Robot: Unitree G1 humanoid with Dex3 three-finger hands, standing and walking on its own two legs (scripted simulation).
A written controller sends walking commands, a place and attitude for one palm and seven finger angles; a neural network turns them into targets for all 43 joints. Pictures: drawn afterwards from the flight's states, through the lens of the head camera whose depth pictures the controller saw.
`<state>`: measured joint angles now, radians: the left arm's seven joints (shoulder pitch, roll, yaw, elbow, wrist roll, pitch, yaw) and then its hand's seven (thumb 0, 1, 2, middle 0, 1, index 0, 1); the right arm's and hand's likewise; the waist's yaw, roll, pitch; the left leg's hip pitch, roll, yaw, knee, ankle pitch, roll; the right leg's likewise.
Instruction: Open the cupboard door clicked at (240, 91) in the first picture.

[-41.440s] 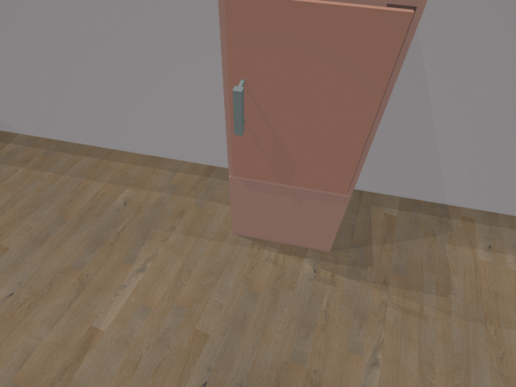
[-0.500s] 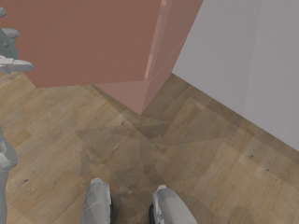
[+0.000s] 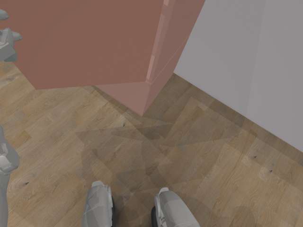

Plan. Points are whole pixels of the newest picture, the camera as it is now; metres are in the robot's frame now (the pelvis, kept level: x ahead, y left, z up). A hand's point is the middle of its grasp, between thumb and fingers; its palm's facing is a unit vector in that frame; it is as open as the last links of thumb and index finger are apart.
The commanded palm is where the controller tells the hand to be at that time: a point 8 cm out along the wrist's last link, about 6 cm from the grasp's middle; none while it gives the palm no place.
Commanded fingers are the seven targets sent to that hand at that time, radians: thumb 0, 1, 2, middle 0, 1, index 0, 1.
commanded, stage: close the thumb around the handle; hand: left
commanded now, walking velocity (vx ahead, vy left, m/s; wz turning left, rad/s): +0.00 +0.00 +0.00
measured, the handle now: out of the picture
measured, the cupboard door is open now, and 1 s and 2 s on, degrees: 43 71 85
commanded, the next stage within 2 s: pull the door open along its arc in 0.06 s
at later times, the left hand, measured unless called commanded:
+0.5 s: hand (9, 56) +0.49 +0.28 +0.08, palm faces +0.12 -0.99 -0.02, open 5.7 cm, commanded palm +0.45 +0.31 +0.08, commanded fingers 0.00 0.90 0.90 -0.40 -1.35 -0.40 -1.35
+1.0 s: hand (44, 111) +0.37 +0.19 +0.08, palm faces +0.44 -0.90 +0.02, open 5.8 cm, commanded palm +0.31 +0.23 +0.08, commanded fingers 0.00 0.90 0.90 -0.40 -1.35 -0.40 -1.35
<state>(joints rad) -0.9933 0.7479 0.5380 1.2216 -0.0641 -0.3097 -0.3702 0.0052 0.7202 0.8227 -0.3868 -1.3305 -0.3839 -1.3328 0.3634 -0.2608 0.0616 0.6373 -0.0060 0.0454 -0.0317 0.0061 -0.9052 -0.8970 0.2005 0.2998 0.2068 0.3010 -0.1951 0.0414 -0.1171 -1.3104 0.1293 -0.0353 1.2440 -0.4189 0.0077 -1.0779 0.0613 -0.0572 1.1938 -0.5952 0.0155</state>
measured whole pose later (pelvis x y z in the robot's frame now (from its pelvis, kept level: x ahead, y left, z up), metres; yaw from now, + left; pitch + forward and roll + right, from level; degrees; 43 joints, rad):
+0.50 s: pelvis +0.01 +0.00 +0.01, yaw +0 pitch +25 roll -5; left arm -0.78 0.64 0.54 1.08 -0.12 -0.33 -0.37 0.00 0.71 0.76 -0.38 -1.35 -0.39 -1.35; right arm 0.38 -0.26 0.03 0.63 0.00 0.07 -0.02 0.01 -0.91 -0.90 0.20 0.30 0.21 0.30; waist -0.17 0.05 -0.14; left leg -1.22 0.13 -0.01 1.19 -0.42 0.00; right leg -1.00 0.06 -0.03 1.15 -0.59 0.01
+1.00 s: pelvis +0.02 -0.03 +0.03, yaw +4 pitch +17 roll -1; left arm -0.20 0.13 0.26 0.49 -0.13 -0.38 0.17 0.01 0.69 0.77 -0.36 -1.35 -0.39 -1.35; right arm 0.24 -0.21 0.00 0.57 -0.03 0.04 0.01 0.01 -0.91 -0.90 0.20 0.30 0.20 0.30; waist -0.05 0.03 -0.18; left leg -0.98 0.09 0.00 1.07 -0.39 -0.03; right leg -0.79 0.02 -0.03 1.10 -0.60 -0.02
